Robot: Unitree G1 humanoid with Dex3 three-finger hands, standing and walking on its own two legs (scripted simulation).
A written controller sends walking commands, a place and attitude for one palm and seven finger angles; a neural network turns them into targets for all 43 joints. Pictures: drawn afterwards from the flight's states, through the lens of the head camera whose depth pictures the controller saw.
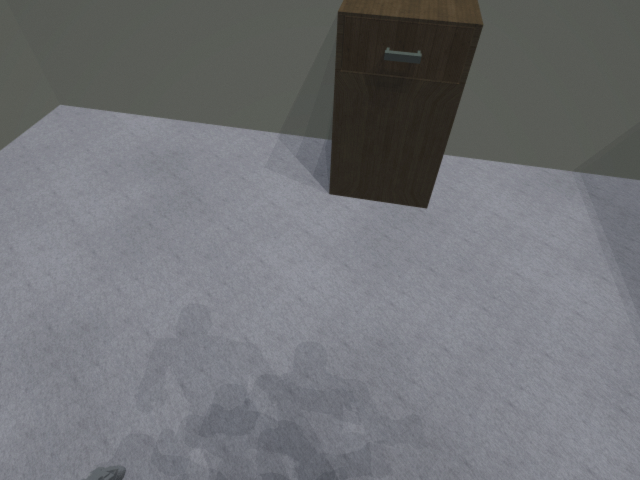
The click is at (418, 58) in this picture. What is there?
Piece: drawer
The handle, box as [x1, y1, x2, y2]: [384, 47, 421, 63]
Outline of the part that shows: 385,50 384,59 419,63 420,61 420,51 416,53 391,51 387,47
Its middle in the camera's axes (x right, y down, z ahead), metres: +0.28 -0.63 +1.31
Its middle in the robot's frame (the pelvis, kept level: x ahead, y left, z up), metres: +1.41 -0.21 -0.07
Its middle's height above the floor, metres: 0.70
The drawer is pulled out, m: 0.00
